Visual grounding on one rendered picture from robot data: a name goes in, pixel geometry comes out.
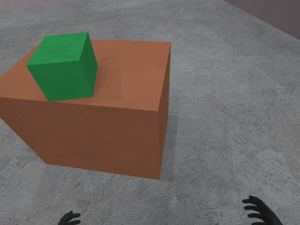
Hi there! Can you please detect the carton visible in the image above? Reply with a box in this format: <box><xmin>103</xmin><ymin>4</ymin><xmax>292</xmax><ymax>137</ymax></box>
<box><xmin>26</xmin><ymin>32</ymin><xmax>98</xmax><ymax>101</ymax></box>

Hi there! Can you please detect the robot left hand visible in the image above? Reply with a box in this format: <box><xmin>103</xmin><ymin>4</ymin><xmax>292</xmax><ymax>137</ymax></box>
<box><xmin>58</xmin><ymin>211</ymin><xmax>81</xmax><ymax>225</ymax></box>

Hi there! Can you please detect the pedestal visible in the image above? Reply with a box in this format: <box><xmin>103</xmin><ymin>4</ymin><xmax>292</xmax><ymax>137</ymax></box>
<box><xmin>0</xmin><ymin>39</ymin><xmax>171</xmax><ymax>180</ymax></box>

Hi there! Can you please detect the robot right hand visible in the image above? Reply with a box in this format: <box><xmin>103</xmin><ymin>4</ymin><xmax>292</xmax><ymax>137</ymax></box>
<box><xmin>242</xmin><ymin>195</ymin><xmax>283</xmax><ymax>225</ymax></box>

